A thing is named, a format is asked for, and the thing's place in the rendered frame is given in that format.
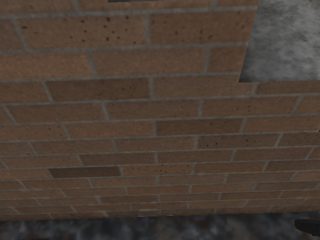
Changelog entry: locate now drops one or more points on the right robot hand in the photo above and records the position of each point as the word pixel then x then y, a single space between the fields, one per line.
pixel 310 226

